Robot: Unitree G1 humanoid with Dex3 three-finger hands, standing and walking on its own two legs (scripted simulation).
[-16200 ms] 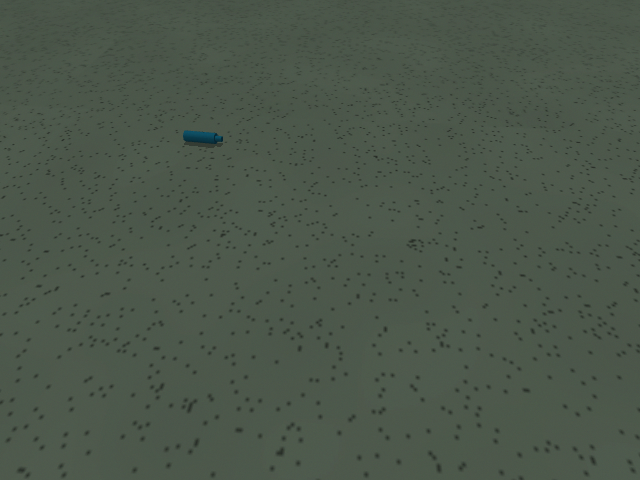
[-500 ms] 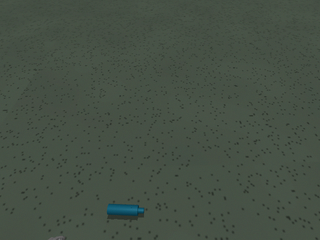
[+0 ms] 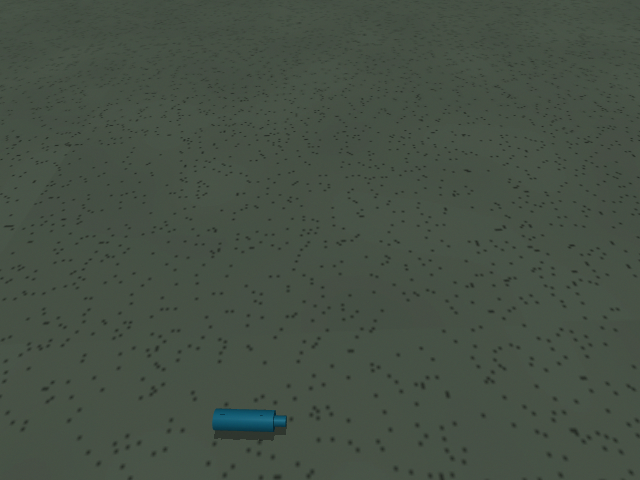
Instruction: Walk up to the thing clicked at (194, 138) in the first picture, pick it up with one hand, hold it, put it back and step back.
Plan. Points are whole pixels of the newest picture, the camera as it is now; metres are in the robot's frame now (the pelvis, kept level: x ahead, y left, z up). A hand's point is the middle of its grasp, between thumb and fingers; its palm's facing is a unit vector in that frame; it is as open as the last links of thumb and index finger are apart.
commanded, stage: walk up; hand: left
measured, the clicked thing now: (250, 420) +0.44 +0.23 -0.75
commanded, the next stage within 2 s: none
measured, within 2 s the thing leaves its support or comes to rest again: neither
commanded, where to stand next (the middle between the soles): +0.05 +0.01 m, yaw +0 degrees
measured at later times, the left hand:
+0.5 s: hand out of the picture +0.05 +0.36 -0.17, palm faces -0.03 -0.90 -0.43, open 7.4 cm
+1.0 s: hand out of the picture +0.08 +0.27 -0.18, palm faces -0.12 -0.94 -0.32, open 7.4 cm
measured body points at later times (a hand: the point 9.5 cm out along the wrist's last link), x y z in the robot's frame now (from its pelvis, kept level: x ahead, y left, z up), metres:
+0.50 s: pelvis +0.01 +0.06 -0.02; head +0.05 +0.08 +0.43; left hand +0.06 +0.41 -0.14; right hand +0.08 -0.27 -0.13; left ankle +0.05 +0.19 -0.74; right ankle +0.01 -0.12 -0.71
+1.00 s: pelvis -0.02 +0.01 -0.03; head +0.01 +0.02 +0.41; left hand +0.09 +0.32 -0.16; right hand -0.03 -0.36 -0.12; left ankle +0.03 +0.16 -0.71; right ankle -0.02 -0.13 -0.74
